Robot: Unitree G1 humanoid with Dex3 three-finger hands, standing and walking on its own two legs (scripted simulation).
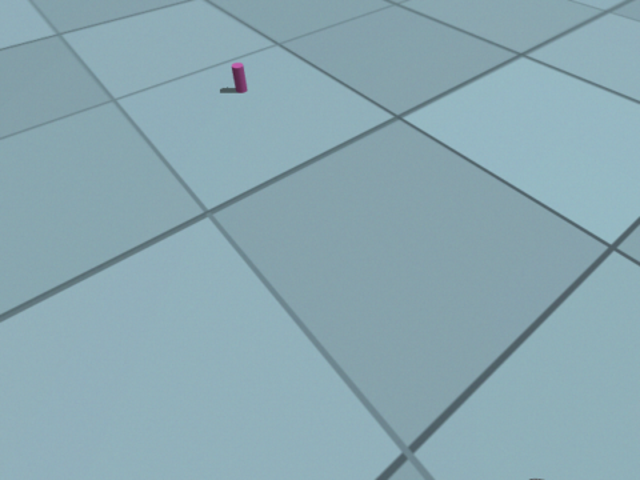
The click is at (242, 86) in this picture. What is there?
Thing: squat round
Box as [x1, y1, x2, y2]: [232, 63, 246, 92]
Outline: 234,63 232,64 232,70 236,91 243,92 246,90 243,67 241,63
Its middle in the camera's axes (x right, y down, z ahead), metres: -0.49 -0.99 +2.35
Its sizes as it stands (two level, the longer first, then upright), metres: 0.070 0.070 0.159
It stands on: the floor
